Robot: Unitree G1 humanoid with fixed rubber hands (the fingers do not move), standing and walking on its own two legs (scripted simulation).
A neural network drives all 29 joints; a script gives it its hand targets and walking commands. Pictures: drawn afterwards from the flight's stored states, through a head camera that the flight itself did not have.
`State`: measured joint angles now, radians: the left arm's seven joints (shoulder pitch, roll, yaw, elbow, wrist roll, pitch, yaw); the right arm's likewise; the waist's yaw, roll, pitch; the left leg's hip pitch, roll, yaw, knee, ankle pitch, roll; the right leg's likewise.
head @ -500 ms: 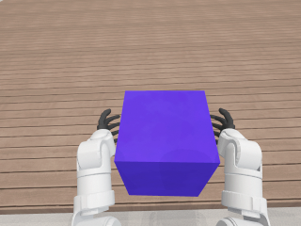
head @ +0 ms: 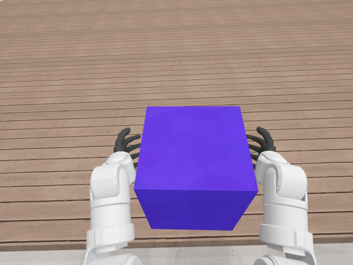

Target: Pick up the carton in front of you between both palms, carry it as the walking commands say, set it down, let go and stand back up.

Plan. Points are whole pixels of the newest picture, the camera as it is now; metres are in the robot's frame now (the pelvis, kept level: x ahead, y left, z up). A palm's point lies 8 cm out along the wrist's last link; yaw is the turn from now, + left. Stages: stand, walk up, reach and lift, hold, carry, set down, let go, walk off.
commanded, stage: carry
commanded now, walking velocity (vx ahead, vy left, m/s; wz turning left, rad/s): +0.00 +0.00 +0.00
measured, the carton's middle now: (192, 172) +0.34 +0.00 +0.05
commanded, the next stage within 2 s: none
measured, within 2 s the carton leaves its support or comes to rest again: neither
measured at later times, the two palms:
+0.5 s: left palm (110, 115) +0.44 +0.21 +0.14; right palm (234, 113) +0.44 -0.10 +0.14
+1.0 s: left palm (136, 70) +0.70 +0.19 +0.12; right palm (224, 68) +0.73 -0.12 +0.11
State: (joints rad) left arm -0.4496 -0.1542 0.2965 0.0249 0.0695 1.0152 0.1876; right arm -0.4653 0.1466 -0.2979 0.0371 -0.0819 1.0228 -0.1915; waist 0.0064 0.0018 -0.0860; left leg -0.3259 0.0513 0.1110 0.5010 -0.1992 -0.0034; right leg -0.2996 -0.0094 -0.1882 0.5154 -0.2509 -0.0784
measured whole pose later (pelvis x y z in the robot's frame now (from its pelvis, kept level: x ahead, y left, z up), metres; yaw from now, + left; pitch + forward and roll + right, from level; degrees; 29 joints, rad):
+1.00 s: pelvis +0.38 +0.01 +0.00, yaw +1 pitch +5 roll +0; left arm -0.44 -0.15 0.24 -0.24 -0.05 1.04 0.21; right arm -0.45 0.15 -0.28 -0.25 -0.01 1.05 -0.23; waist 0.09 0.03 0.01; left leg -1.02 0.06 0.08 1.59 -0.49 0.10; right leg -0.15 -0.01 -0.08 0.46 -0.40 -0.03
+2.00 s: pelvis +1.03 +0.02 +0.10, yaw +3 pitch +6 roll +1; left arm -0.23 -0.15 0.17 -0.19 0.03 0.99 0.14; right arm -0.23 0.15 -0.18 -0.20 -0.04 1.01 -0.15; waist 0.00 0.01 -0.03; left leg -0.64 0.09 0.09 0.67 -0.13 -0.02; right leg -0.10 -0.02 -0.15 0.25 -0.24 -0.04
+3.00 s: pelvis +1.67 +0.04 +0.10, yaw +2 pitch +3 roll +0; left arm 0.11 -0.14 0.02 -0.52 0.01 1.09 0.14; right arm 0.11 0.14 -0.03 -0.54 -0.04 1.11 -0.14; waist 0.01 0.02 -0.11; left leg -0.50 0.09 0.15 0.59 -0.12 -0.02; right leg -0.15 -0.05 -0.20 0.35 -0.25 -0.02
